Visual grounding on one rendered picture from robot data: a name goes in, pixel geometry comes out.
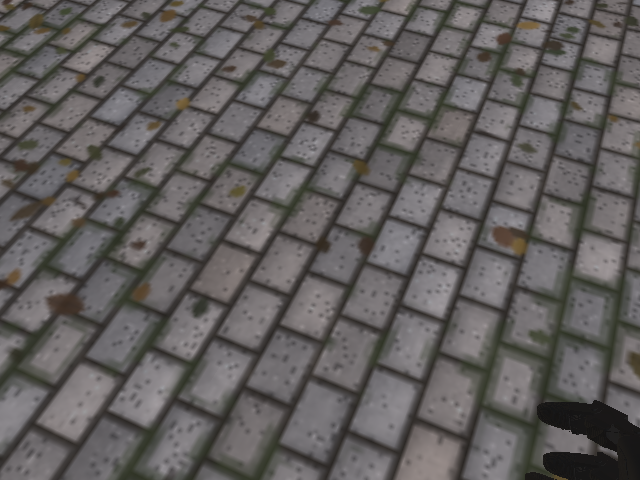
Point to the robot right hand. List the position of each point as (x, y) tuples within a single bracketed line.
[(602, 424)]

